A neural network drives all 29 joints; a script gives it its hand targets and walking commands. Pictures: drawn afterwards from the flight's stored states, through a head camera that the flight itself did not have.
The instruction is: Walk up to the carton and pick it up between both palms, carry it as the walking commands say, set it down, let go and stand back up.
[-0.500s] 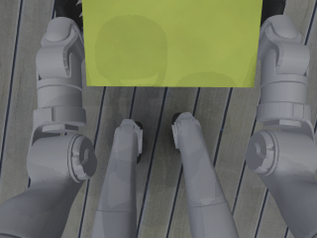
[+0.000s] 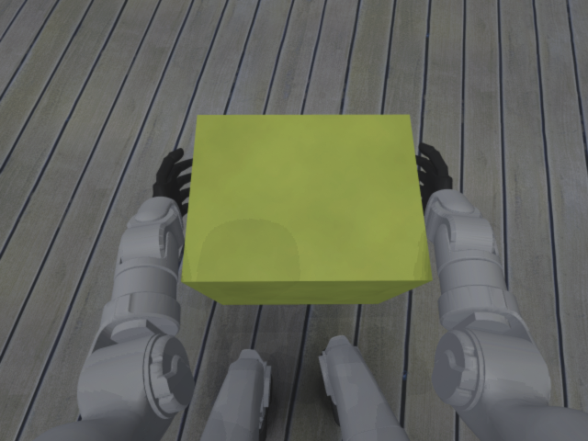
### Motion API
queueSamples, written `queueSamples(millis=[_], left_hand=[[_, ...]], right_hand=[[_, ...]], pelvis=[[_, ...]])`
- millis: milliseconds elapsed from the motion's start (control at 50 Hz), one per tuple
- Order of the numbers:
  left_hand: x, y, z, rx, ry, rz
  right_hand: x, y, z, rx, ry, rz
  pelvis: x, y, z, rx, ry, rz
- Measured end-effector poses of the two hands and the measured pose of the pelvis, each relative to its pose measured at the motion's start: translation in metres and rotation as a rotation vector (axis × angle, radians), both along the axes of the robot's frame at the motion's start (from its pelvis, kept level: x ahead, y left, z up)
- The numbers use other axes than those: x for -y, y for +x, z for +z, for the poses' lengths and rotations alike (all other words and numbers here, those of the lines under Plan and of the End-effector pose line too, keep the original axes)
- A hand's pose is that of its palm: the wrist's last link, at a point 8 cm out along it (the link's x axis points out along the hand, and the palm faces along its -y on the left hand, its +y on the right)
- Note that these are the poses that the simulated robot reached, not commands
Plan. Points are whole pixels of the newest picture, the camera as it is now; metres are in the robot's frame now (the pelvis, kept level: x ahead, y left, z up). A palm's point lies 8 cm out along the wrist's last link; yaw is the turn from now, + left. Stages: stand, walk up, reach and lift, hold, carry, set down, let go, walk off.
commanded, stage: reach and lift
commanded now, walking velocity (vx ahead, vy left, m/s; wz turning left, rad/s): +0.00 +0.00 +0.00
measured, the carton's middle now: (301, 224) +0.41 -0.03 -0.09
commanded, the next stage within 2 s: none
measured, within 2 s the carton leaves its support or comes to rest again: neither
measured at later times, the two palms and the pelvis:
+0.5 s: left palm (149, 203) +0.41 +0.16 +0.03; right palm (454, 201) +0.38 -0.21 +0.02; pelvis +0.07 +0.01 +0.07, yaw +0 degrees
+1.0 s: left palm (106, 204) +0.38 +0.17 +0.10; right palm (480, 192) +0.36 -0.20 +0.10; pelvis +0.06 +0.00 +0.10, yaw +0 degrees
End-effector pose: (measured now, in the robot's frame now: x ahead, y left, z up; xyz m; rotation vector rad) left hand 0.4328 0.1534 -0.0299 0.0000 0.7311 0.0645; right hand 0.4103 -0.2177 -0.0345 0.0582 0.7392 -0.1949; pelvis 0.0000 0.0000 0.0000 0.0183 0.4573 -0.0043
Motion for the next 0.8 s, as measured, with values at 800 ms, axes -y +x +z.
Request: queueSamples(millis=[800], left_hand=[[-0.011,-0.045,0.104,0.013,0.014,-0.012]], right_hand=[[-0.01,-0.039,0.114,0.014,-0.021,0.029]], pelvis=[[-0.002,0.066,0.09,0.256,-0.023,0.003]])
